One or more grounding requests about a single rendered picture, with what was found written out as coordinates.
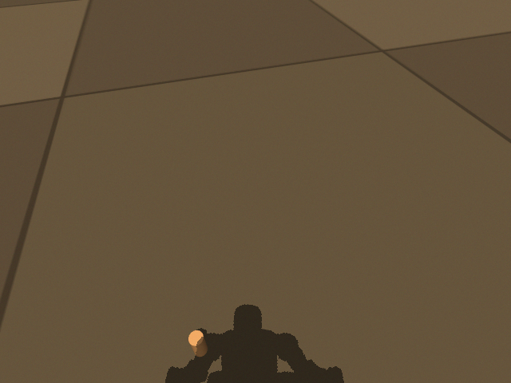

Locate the can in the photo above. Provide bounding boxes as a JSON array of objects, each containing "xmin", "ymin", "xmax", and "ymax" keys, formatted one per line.
[{"xmin": 188, "ymin": 330, "xmax": 208, "ymax": 357}]

